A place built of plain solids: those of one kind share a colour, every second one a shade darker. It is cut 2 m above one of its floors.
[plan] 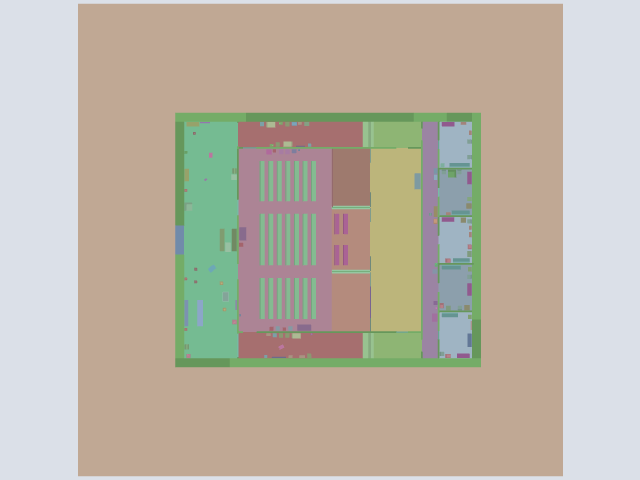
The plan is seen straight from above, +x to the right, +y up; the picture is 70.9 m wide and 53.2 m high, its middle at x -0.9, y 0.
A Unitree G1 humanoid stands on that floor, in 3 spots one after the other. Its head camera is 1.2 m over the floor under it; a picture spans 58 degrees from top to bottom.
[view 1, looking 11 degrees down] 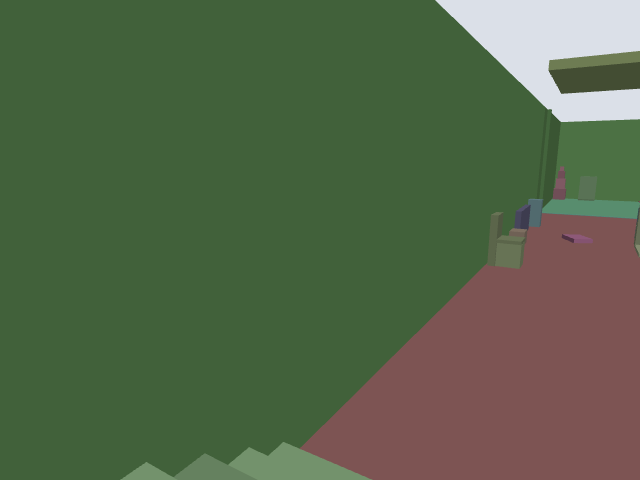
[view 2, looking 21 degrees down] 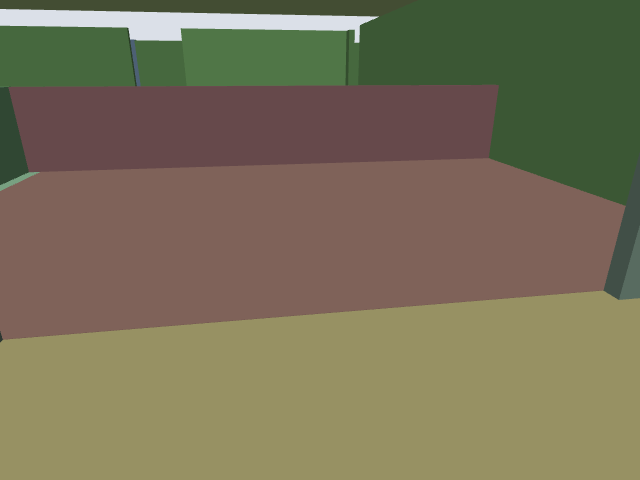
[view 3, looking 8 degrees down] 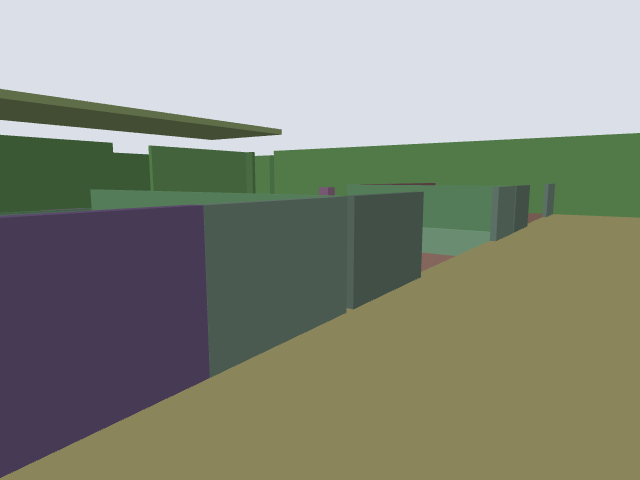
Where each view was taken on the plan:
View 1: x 5.67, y -11.70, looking -148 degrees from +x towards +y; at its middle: wall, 2.70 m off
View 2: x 6.64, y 6.54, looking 171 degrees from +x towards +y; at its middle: floor_lift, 3.34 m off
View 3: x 6.75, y -6.81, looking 125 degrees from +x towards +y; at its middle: rail_end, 3.49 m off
